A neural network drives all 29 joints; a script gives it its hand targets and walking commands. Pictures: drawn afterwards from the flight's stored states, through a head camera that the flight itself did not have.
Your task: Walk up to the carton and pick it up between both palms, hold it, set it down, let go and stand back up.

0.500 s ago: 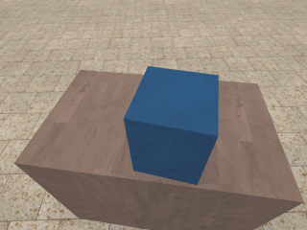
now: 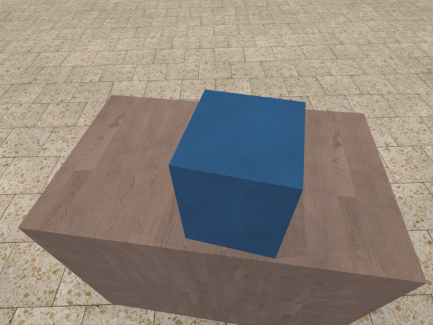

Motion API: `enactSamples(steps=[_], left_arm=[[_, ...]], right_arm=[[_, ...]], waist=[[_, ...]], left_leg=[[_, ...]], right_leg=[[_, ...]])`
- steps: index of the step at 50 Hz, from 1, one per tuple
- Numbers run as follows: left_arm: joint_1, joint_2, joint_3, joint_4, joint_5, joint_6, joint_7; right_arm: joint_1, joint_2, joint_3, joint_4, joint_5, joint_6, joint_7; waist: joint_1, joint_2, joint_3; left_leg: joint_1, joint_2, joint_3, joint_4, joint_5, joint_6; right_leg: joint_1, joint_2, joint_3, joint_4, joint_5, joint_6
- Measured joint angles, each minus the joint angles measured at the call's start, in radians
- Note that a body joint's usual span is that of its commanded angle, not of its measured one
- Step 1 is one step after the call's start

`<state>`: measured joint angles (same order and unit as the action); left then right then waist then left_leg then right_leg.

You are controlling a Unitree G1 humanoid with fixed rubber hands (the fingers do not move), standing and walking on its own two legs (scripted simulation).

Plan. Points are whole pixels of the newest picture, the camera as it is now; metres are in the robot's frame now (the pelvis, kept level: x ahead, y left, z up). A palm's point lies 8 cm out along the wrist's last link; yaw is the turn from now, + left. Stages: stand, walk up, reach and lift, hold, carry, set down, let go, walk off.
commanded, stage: stand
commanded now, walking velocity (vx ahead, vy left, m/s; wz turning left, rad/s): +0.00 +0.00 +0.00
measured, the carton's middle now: (240, 175) +0.41 -0.03 +0.05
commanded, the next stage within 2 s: none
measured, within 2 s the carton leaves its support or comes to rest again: neither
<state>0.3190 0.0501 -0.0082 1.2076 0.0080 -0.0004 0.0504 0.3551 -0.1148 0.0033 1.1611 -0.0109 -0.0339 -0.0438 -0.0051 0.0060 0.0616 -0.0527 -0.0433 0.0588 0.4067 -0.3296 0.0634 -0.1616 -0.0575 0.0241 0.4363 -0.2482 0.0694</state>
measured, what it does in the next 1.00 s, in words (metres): stands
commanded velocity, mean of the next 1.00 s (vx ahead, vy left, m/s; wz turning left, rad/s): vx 0.00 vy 0.00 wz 0.00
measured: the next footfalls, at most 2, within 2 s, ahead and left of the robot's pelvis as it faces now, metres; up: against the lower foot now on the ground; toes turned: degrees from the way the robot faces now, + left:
none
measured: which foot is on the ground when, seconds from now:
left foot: down 0.00-1.00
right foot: down 0.00-1.00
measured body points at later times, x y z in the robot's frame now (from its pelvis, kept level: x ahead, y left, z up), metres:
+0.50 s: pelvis +0.01 +0.01 +0.00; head +0.02 +0.01 +0.45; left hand -0.02 +0.20 -0.17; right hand -0.03 -0.19 -0.16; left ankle -0.07 +0.07 -0.74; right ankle -0.01 -0.16 -0.74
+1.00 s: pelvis +0.01 +0.01 +0.00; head +0.02 +0.01 +0.45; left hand -0.04 +0.20 -0.17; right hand -0.06 -0.19 -0.16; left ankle -0.07 +0.07 -0.74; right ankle -0.01 -0.16 -0.74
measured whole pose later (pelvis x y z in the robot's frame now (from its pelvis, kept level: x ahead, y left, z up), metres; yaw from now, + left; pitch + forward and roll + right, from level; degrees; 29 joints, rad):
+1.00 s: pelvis +0.01 +0.01 +0.00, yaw +0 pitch -2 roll +0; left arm 0.31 0.07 -0.01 1.22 0.00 0.00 0.05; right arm 0.38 -0.10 0.01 1.17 -0.01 -0.04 -0.05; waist -0.01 0.01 0.06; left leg -0.03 -0.05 0.06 0.40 -0.34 0.07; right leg -0.15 -0.07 0.02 0.44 -0.27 0.08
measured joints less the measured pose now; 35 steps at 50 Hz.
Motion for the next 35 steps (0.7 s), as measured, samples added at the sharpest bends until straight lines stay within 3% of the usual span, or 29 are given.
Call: enactSamples(steps=[35], left_arm=[[-0.019, 0.038, 0.013, -0.010, -0.009, 0.004, -0.002]], right_arm=[[-0.002, 0.009, 0.002, 0.003, 0.007, -0.003, -0.008]], waist=[[0.000, -0.001, -0.003]], left_leg=[[0.023, -0.013, 0.009, -0.010, -0.008, 0.011]], right_leg=[[0.011, -0.014, 0.007, 0.008, -0.015, 0.012]])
